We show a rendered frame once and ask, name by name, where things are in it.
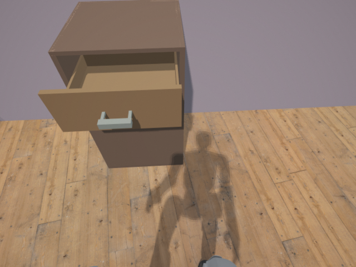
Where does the handle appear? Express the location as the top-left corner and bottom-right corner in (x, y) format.
(97, 111), (132, 130)

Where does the cabinet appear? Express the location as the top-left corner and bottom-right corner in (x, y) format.
(48, 0), (185, 169)

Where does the robot right shin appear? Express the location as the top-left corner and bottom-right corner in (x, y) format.
(208, 255), (222, 261)

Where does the drawer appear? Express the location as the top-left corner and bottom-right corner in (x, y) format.
(38, 52), (182, 132)

